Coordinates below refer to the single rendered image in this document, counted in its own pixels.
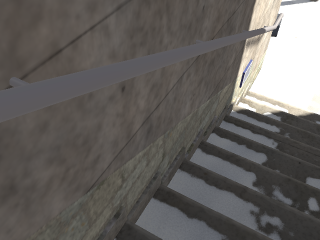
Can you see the stairs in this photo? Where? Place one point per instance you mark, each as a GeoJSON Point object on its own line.
{"type": "Point", "coordinates": [257, 177]}

